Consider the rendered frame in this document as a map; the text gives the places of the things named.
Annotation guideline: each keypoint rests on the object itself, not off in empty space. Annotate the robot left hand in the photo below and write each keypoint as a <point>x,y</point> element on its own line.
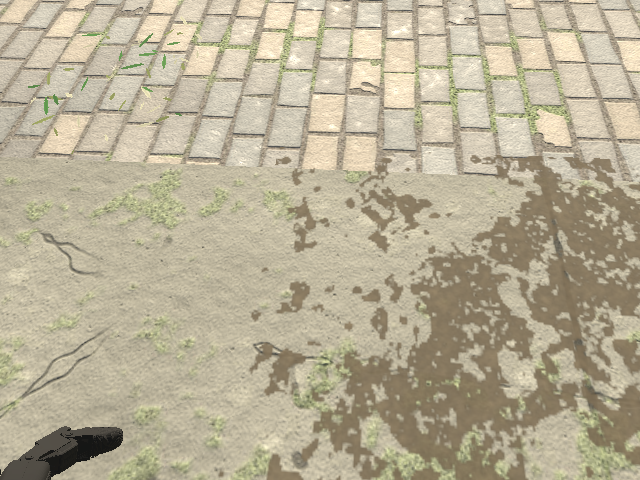
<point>60,450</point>

